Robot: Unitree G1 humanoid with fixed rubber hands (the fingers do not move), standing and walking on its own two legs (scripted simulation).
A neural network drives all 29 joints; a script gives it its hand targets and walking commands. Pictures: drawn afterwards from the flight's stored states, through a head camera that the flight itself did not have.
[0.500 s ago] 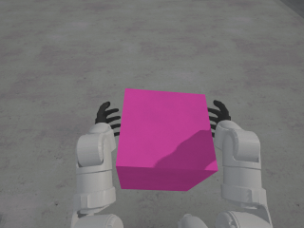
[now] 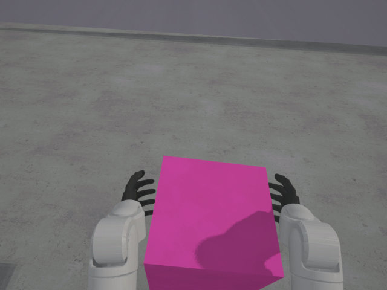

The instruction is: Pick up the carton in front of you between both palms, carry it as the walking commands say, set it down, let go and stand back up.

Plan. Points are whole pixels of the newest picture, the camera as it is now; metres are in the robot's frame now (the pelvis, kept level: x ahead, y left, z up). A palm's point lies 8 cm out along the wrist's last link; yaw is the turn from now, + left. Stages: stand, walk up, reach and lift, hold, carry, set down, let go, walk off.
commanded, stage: carry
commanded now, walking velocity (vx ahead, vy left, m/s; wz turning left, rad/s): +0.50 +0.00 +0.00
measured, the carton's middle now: (204, 232) +0.26 +0.01 -0.01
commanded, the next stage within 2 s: none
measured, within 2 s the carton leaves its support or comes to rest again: neither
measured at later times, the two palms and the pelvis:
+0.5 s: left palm (155, 97) +0.61 +0.17 +0.09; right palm (259, 105) +0.58 -0.13 +0.10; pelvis +0.33 +0.05 +0.01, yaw -5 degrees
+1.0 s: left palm (176, 53) +0.94 +0.14 +0.08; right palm (251, 57) +0.93 -0.15 +0.08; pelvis +0.67 +0.00 +0.00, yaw -2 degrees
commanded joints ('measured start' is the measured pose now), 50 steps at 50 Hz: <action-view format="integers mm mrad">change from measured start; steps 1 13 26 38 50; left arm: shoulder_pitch -430 -484 -364 -422 -342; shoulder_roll -1017 -972 -1012 -1067 -972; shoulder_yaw -643 -670 -646 -647 -660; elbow -117 -143 -133 -134 -219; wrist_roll -407 -396 -363 -401 -392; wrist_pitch -23 3 -17 -28 -44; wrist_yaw -268 -252 -227 -255 -271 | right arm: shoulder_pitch -362 -396 -377 -417 -350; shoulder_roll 1010 957 921 998 982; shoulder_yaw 653 629 664 687 704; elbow -72 -60 -159 -124 -199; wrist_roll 367 377 405 414 395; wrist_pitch -16 17 13 16 -20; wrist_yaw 230 245 253 266 228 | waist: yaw -26 -57 -51 -13 -30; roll -119 149 148 -41 -150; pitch -139 -335 -126 -309 -217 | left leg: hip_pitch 9 762 633 -101 227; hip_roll -19 325 153 28 -62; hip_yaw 85 -395 89 -84 120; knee -222 -599 -708 368 -396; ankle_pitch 124 255 412 -124 343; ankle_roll -7 197 115 23 2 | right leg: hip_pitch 128 -532 -471 342 192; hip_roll -219 -82 -80 -360 -228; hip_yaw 113 220 65 449 -16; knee -134 957 319 -19 107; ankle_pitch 318 -225 182 343 645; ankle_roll -105 -5 37 -157 -21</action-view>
